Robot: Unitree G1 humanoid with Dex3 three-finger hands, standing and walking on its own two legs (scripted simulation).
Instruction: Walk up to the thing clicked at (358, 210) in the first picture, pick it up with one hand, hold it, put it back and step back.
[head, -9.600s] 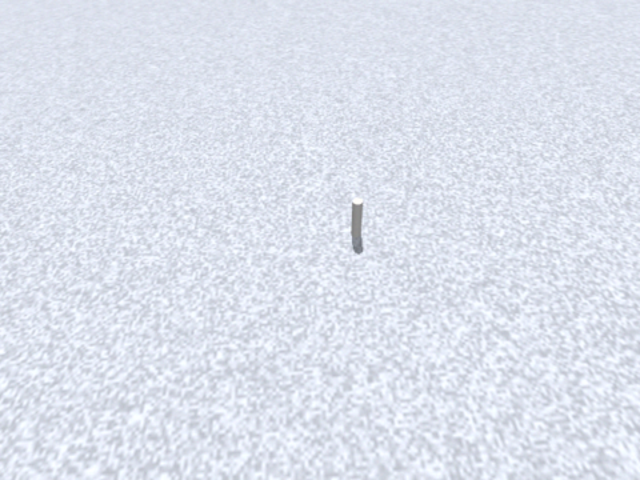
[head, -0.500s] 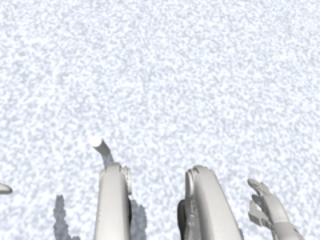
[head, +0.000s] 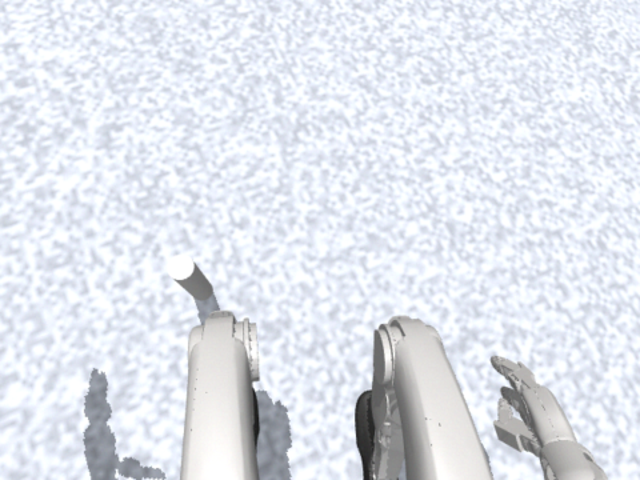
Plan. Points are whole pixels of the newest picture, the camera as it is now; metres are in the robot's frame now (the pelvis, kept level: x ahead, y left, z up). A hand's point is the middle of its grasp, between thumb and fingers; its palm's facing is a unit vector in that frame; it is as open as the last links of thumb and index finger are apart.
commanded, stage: go down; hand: left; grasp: from the side
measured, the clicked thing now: (193, 280) +0.40 +0.25 -0.33
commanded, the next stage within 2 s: approach in 0.70 s
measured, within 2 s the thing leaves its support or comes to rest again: neither
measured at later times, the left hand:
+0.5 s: hand out of the picture +0.31 +0.42 -0.03, palm faces +0.19 -0.97 -0.15, open 17.3 cm
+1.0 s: hand out of the picture +0.32 +0.42 -0.05, palm faces +0.22 -0.97 -0.08, open 17.5 cm
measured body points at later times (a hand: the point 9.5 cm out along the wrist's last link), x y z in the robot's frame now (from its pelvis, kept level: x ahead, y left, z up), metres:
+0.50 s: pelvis +0.00 +0.00 -0.02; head +0.20 +0.07 +0.37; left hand +0.30 +0.47 -0.02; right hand +0.19 -0.26 -0.13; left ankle +0.09 +0.14 -0.39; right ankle +0.08 -0.12 -0.39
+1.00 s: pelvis -0.01 +0.00 -0.05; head +0.20 +0.07 +0.35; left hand +0.30 +0.47 -0.05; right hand +0.19 -0.26 -0.15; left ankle +0.09 +0.14 -0.39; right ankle +0.08 -0.12 -0.39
